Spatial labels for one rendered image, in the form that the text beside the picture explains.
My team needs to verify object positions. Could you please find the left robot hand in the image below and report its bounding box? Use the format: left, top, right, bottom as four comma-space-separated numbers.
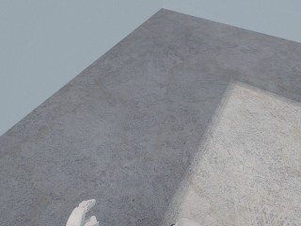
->
66, 199, 99, 226

